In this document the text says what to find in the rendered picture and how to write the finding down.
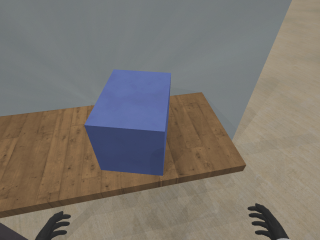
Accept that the left robot hand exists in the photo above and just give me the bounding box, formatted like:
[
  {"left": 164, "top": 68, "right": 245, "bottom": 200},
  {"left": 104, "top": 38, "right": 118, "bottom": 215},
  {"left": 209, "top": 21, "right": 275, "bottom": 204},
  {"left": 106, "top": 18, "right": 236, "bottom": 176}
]
[{"left": 35, "top": 211, "right": 71, "bottom": 240}]

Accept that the table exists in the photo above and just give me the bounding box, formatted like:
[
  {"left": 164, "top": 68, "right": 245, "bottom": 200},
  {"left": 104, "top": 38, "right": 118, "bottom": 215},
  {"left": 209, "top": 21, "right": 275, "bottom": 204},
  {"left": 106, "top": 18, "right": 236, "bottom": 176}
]
[{"left": 0, "top": 92, "right": 246, "bottom": 240}]

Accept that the carton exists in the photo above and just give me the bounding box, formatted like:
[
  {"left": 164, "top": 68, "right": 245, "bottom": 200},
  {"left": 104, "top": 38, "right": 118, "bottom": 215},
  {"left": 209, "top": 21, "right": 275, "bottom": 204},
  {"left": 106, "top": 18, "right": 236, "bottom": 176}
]
[{"left": 84, "top": 69, "right": 171, "bottom": 176}]

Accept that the right robot hand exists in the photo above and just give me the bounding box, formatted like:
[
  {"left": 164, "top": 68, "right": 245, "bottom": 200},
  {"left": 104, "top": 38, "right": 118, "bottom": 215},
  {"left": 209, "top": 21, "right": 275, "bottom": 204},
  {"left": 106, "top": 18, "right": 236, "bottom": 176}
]
[{"left": 247, "top": 203, "right": 289, "bottom": 240}]

